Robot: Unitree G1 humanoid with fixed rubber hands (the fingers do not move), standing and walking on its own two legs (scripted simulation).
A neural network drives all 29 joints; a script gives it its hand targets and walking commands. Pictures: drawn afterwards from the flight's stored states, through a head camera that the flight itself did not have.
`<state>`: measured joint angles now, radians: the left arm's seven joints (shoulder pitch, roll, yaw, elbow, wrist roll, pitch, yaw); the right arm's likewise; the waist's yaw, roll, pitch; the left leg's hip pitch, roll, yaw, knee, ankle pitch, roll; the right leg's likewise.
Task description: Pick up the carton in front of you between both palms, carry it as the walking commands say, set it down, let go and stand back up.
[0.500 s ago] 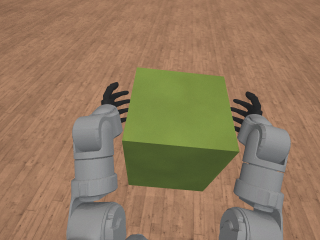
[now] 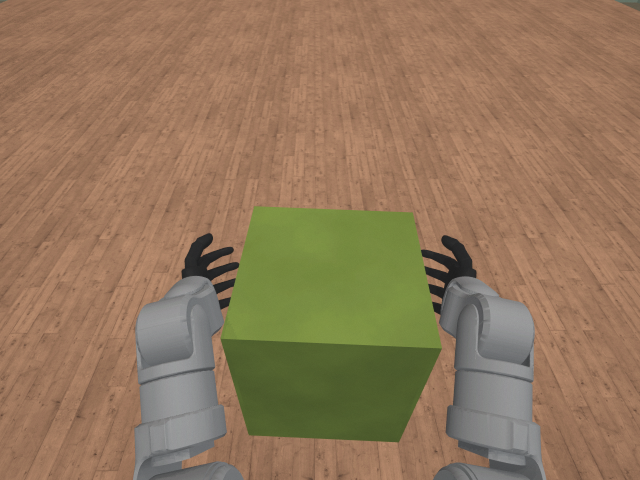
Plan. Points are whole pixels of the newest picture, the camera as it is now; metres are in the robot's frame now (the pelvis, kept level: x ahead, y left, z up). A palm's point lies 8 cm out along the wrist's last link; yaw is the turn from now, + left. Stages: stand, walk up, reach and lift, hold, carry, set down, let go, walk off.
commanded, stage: carry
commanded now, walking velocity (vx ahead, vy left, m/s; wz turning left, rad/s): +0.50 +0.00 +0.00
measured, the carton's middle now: (328, 327) +0.33 +0.00 +0.03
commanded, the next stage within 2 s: none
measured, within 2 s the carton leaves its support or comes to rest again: neither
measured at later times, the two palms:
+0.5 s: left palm (237, 177) +0.57 +0.15 +0.11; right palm (418, 182) +0.56 -0.15 +0.10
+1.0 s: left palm (265, 99) +0.84 +0.13 +0.12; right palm (404, 100) +0.84 -0.17 +0.12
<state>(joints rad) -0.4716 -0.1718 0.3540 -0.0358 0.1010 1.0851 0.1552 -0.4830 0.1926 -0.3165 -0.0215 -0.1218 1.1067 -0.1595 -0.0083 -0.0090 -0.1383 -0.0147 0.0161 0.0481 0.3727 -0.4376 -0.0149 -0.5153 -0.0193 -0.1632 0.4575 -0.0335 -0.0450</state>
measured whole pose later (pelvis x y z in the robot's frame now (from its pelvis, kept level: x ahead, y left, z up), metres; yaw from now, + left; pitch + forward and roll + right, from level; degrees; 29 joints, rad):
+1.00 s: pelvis +0.62 -0.02 +0.02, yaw -2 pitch +2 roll +1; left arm 0.08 -0.13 0.05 -0.55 0.00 1.17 0.16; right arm 0.07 0.13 -0.03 -0.52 -0.03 1.16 -0.15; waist 0.00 -0.02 -0.16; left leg -0.01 0.03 0.20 0.27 -0.29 -0.01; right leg -0.60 -0.12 -0.14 0.57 0.00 0.02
